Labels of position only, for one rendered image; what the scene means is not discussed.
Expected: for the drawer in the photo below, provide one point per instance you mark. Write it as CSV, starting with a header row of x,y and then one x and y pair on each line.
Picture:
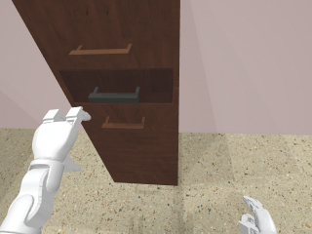
x,y
156,85

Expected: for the robot right hand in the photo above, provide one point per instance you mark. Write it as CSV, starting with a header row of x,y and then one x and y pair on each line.
x,y
261,221

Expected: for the robot left hand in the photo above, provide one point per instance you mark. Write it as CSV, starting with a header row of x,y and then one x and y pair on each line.
x,y
57,135

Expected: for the robot left forearm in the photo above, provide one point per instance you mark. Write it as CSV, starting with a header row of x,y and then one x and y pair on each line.
x,y
35,203

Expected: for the handle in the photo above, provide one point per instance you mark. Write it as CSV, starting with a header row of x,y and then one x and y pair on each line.
x,y
97,97
102,55
123,127

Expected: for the cabinet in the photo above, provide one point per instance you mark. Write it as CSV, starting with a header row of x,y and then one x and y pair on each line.
x,y
151,30

